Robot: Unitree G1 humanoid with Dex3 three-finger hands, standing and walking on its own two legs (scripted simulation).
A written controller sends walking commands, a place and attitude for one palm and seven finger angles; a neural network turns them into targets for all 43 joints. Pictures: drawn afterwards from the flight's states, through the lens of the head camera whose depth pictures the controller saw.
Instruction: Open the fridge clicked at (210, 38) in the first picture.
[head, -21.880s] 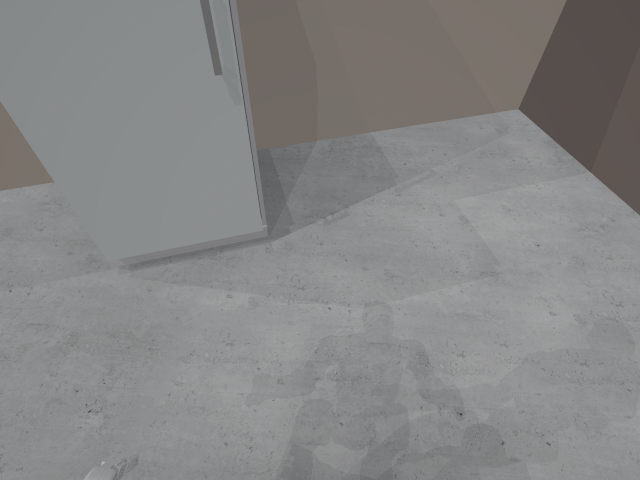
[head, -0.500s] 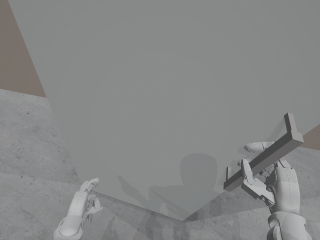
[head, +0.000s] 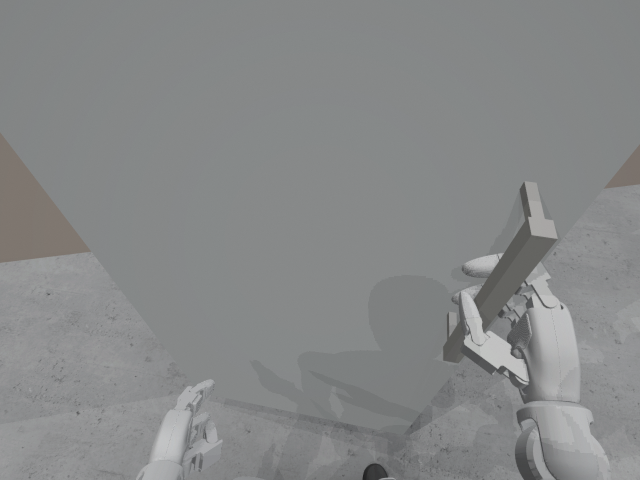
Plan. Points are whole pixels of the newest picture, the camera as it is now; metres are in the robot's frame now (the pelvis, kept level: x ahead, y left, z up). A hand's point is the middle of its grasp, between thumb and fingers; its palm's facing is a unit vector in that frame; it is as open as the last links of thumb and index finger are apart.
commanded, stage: walk backward, drawing the door open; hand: right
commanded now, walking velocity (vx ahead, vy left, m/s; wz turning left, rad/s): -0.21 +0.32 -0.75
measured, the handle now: (483, 289) +0.30 -0.14 +0.12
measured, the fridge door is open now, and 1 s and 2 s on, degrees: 21 54 83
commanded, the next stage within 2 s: stop walking and hold the door back in 1.56 s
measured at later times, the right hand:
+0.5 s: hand out of the picture +0.12 -0.06 +0.13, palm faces +0.45 +0.86 -0.22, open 6.1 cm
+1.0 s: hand out of the picture +0.01 +0.04 +0.13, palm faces +0.79 +0.56 -0.26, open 6.0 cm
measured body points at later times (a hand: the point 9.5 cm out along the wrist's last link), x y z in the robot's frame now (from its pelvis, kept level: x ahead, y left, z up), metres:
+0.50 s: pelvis -0.07 +0.18 +0.00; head -0.01 +0.16 +0.45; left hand +0.16 +0.31 -0.11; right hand +0.09 -0.10 +0.14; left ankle +0.02 +0.32 -0.70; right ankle -0.06 -0.03 -0.74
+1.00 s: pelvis -0.06 +0.35 +0.00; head -0.02 +0.31 +0.45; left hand +0.22 +0.38 -0.09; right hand -0.04 +0.02 +0.14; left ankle +0.07 +0.41 -0.67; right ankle -0.15 +0.24 -0.74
